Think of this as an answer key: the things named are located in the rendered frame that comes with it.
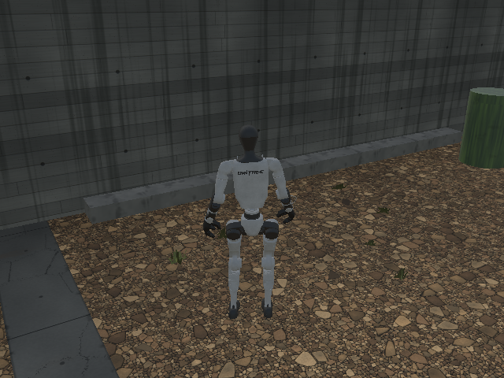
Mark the left robot forearm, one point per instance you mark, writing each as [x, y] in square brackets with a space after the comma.
[212, 210]

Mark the robot left hand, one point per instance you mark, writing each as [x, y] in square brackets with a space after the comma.
[207, 227]

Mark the humanoid robot torso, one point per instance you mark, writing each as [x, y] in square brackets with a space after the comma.
[251, 181]

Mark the right robot forearm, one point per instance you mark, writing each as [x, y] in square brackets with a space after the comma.
[286, 203]

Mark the robot right upper arm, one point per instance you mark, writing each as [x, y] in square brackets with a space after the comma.
[278, 176]

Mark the robot left upper arm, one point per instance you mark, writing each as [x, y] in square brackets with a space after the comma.
[221, 181]

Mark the right robot shin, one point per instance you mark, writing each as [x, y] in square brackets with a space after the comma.
[268, 282]

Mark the robot right hand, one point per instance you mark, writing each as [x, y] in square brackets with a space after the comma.
[290, 214]

